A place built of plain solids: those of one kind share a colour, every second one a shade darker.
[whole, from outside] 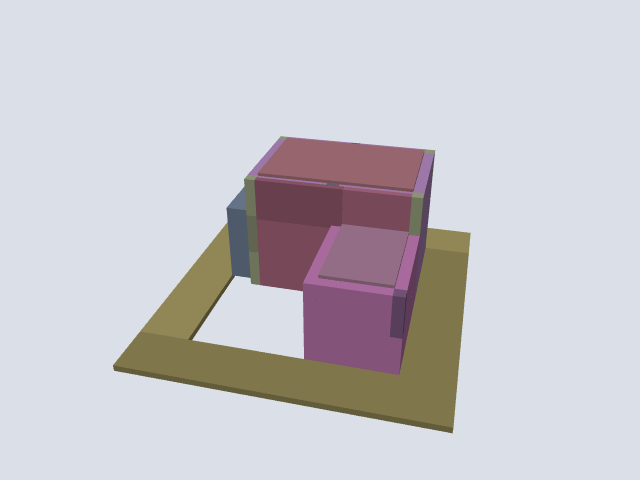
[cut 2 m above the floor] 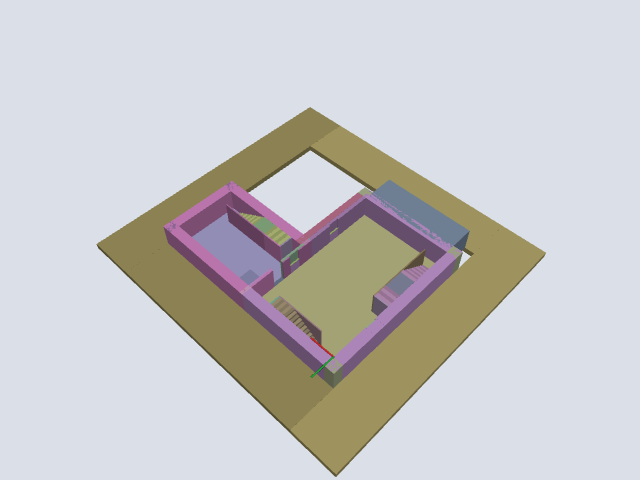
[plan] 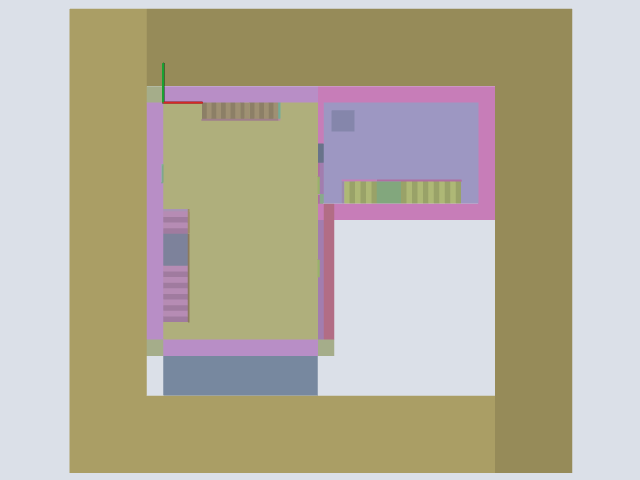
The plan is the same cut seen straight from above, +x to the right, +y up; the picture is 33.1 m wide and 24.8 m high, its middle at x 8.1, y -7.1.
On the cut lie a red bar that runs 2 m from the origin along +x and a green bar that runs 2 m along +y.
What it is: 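A watermill of three storeys over one footprint, every storey joined to the next by stairs rising through a hole in the floor above; posts, bins, sacks and machines on boarded floors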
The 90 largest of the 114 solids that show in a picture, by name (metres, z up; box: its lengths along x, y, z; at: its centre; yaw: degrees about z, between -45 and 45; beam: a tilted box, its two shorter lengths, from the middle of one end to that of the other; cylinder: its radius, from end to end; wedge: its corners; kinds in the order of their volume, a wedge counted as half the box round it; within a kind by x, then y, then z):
{
 "wall_1": {"box": [0.81, 1.0, 2.45], "at": [-0.45, -3.67, 1.22]},
 "wall_2": {"box": [0.85, 6.52, 3.45], "at": [-0.42, -9.83, 8.07]},
 "wall_3": {"box": [0.85, 8.92, 3.35], "at": [-0.42, -8.63, 1.52]},
 "wall_4": {"box": [0.85, 6.52, 3.45], "at": [-0.42, -2.41, 8.07]},
 "wall_5": {"box": [0.85, 4.02, 3.35], "at": [-0.42, -1.16, 1.52]},
 "wall_6": {"box": [9.14, 0.85, 3.35], "at": [3.72, -12.66, 1.52]},
 "wall_7": {"box": [9.14, 0.85, 3.45], "at": [3.72, -12.66, 8.07]},
 "wall_8": {"box": [9.14, 0.85, 3.35], "at": [3.72, 0.42, 1.52]},
 "wall_9": {"box": [9.14, 0.85, 3.65], "at": [3.72, 0.42, 4.77]},
 "wall_10": {"box": [9.14, 0.85, 3.45], "at": [3.72, 0.42, 8.07]},
 "wall_11": {"box": [0.3, 4.07, 3.35], "at": [8.14, -11.05, 1.52]},
 "wall_12": {"box": [0.3, 6.47, 3.45], "at": [8.14, -9.86, 8.07]},
 "wall_13": {"box": [0.3, 3.39, 3.35], "at": [8.14, -6.42, 1.52]},
 "wall_14": {"box": [0.3, 0.72, 3.35], "at": [8.14, -3.47, 1.52]},
 "wall_15": {"box": [0.3, 6.47, 3.45], "at": [8.14, -2.38, 8.07]},
 "wall_16": {"box": [0.3, 2.96, 3.35], "at": [8.14, -0.63, 1.52]},
 "ground_garden_1": {"box": [4.0, 23.99, 0.5], "at": [-2.85, -7.14, -0.27]},
 "ground_garden_2": {"box": [17.99, 4.0, 0.5], "at": [8.14, -17.14, -0.27]},
 "ground_garden_3": {"box": [17.99, 4.0, 0.5], "at": [8.14, 2.85, -0.27]},
 "ground_garden_4": {"box": [4.0, 23.99, 0.5], "at": [19.14, -7.14, -0.27]},
 "wall_house_1": {"box": [0.1, 1.34, 3.35], "at": [8.04, -5.4, 1.52]},
 "wall_house_2": {"box": [0.3, 2.96, 3.35], "at": [8.14, -0.63, 1.52]},
 "wall_house_3": {"box": [1.69, 0.1, 5.65], "at": [10.19, -4.02, 2.77]},
 "wall_house_4": {"box": [1.25, 0.1, 5.65], "at": [11.66, -4.02, 2.77]},
 "wall_house_5": {"box": [9.15, 0.85, 3.35], "at": [12.56, -5.64, 1.52]},
 "wall_house_6": {"box": [9.15, 0.85, 3.65], "at": [12.56, -5.64, 4.77]},
 "wall_house_7": {"box": [9.15, 0.85, 3.35], "at": [12.56, 0.42, 1.52]},
 "wall_house_8": {"box": [9.15, 0.85, 3.65], "at": [12.56, 0.42, 4.77]},
 "wall_house_9": {"box": [3.13, 0.1, 5.65], "at": [13.85, -4.02, 2.77]},
 "wall_house_10": {"box": [0.85, 6.92, 3.35], "at": [16.71, -2.61, 1.52]},
 "wall_house_11": {"box": [0.85, 6.92, 3.65], "at": [16.71, -2.61, 4.77]},
 "mass_wheelhouse_1": {"box": [7.99, 2.6, 6.65], "at": [4.0, -13.84, 3.27]},
 "floor_1": {"box": [7.99, 12.24, 0.55], "at": [4.0, -6.12, -0.28]},
 "wall_back_1": {"box": [0.55, 7.02, 3.0], "at": [8.56, -8.73, 1.45]},
 "wall_back_2": {"box": [0.55, 7.02, 3.4], "at": [8.56, -8.73, 4.65]},
 "wall_back_3": {"box": [0.55, 7.02, 3.45], "at": [8.56, -8.73, 8.07]},
 "wall_back_4": {"box": [0.55, 5.22, 2.95], "at": [8.56, -2.61, 8.32]},
 "roof_1": {"box": [7.99, 12.24, 0.25], "at": [4.0, -6.12, 9.92]},
 "floor_house_1": {"box": [8.0, 5.22, 0.55], "at": [12.29, -2.61, -0.28]},
 "corner_1": {"box": [0.85, 0.85, 3.25], "at": [-0.42, -12.66, 1.57]},
 "corner_2": {"box": [0.85, 0.85, 3.25], "at": [-0.42, 0.42, 1.57]},
 "corner_3": {"box": [0.85, 0.85, 3.2], "at": [-0.42, 0.42, 8.2]},
 "corner_4": {"box": [0.85, 0.85, 3.25], "at": [8.41, -12.66, 1.57]},
 "corner_5": {"box": [0.85, 0.85, 3.4], "at": [8.41, -12.66, 4.9]},
 "corner_6": {"box": [0.85, 0.85, 3.2], "at": [8.41, -12.66, 8.2]},
 "corner_7": {"box": [0.85, 0.85, 3.2], "at": [8.41, 0.42, 8.2]},
 "roof_house_1": {"box": [8.0, 5.22, 0.25], "at": [12.29, -2.61, 6.72]},
 "step_house_1": {"box": [0.28, 1.15, 3.07], "at": [9.49, -4.64, 1.49]},
 "step_house_2": {"box": [0.28, 1.15, 2.9], "at": [9.77, -4.64, 1.4]},
 "step_house_3": {"box": [0.28, 1.15, 2.74], "at": [10.05, -4.64, 1.32]},
 "step_house_4": {"box": [0.28, 1.15, 2.57], "at": [10.33, -4.64, 1.23]},
 "step_house_5": {"box": [0.28, 1.15, 2.4], "at": [10.62, -4.64, 1.15]},
 "step_house_6": {"box": [0.28, 1.15, 2.23], "at": [10.9, -4.64, 1.07]},
 "step_house_7": {"box": [0.28, 1.15, 1.9], "at": [12.43, -4.64, 0.9]},
 "step_house_8": {"box": [0.28, 1.15, 1.73], "at": [12.71, -4.64, 0.81]},
 "step_house_9": {"box": [0.28, 1.15, 1.56], "at": [12.99, -4.64, 0.73]},
 "step_house_10": {"box": [0.28, 1.15, 1.39], "at": [13.28, -4.64, 0.65]},
 "step_house_11": {"box": [0.28, 1.15, 1.23], "at": [13.56, -4.64, 0.56]},
 "step_house_12": {"box": [0.28, 1.15, 1.06], "at": [13.84, -4.64, 0.48]},
 "step_mill_1": {"box": [1.27, 0.29, 1.06], "at": [0.63, -10.03, 0.48]},
 "step_mill_2": {"box": [1.27, 0.29, 1.26], "at": [0.63, -9.74, 0.58]},
 "step_mill_3": {"box": [1.27, 0.29, 1.45], "at": [0.63, -9.45, 0.68]},
 "step_mill_4": {"box": [1.27, 0.29, 1.65], "at": [0.63, -9.16, 0.78]},
 "step_mill_5": {"box": [1.27, 0.29, 1.85], "at": [0.63, -8.87, 0.88]},
 "step_mill_6": {"box": [1.27, 0.29, 2.05], "at": [0.63, -8.58, 0.98]},
 "step_mill_7": {"box": [1.27, 0.29, 2.45], "at": [0.63, -6.64, 1.18]},
 "step_mill_8": {"box": [1.27, 0.29, 2.65], "at": [0.63, -6.35, 1.28]},
 "step_mill_9": {"box": [1.27, 0.29, 2.85], "at": [0.63, -6.06, 1.38]},
 "step_mill_10": {"box": [1.27, 0.29, 3.05], "at": [0.63, -5.76, 1.48]},
 "floor_mill_l1a_1": {"box": [1.27, 1.65, 2.25], "at": [0.63, -7.61, 1.08]},
 "step_steep_1": {"box": [0.25, 0.84, 1.56], "at": [3.85, -0.42, 0.73]},
 "step_steep_2": {"box": [0.25, 0.84, 1.74], "at": [4.1, -0.42, 0.82]},
 "step_steep_3": {"box": [0.25, 0.84, 1.93], "at": [4.34, -0.42, 0.92]},
 "step_steep_4": {"box": [0.25, 0.84, 2.12], "at": [4.59, -0.42, 1.01]},
 "step_steep_5": {"box": [0.25, 0.84, 2.31], "at": [4.83, -0.42, 1.1]},
 "step_steep_6": {"box": [0.25, 0.84, 2.5], "at": [5.08, -0.42, 1.2]},
 "step_steep_7": {"box": [0.25, 0.84, 2.69], "at": [5.33, -0.42, 1.29]},
 "step_steep_8": {"box": [0.25, 0.84, 2.87], "at": [5.57, -0.42, 1.39]},
 "step_steep_9": {"box": [0.25, 0.84, 3.06], "at": [5.82, -0.42, 1.48]},
 "wall_mill_1": {"box": [0.1, 2.94, 5.65], "at": [1.31, -9.9, 2.77]},
 "wall_mill_2": {"box": [0.1, 1.65, 5.65], "at": [1.31, -7.61, 2.77]},
 "wall_mill_3": {"box": [0.1, 1.16, 5.65], "at": [1.31, -6.2, 2.77]},
 "floor_house_l1a_1": {"box": [1.25, 1.15, 2.06], "at": [11.66, -4.64, 0.98]},
 "corner_house_1": {"box": [0.85, 0.85, 3.4], "at": [16.71, 0.42, 4.9]},
 "wall_steep_1": {"box": [3.97, 0.1, 5.65], "at": [3.96, -0.89, 2.77]},
 "wall_house_w3a_1": {"box": [0.2, 2.96, 3.35], "at": [8.19, -4.59, 1.52]},
 "sackw_1": {"box": [1.2, 1.1, 1.0], "at": [9.29, -0.95, 0.5]},
 "floor_mill_hda_1": {"box": [1.27, 0.12, 3.25], "at": [0.63, -5.56, 1.57]},
 "floor_house_hda_1": {"box": [0.12, 1.15, 3.25], "at": [9.29, -4.64, 1.57]},
 "floor_steep_hda_1": {"box": [0.12, 0.84, 3.25], "at": [6.0, -0.42, 1.57]}
}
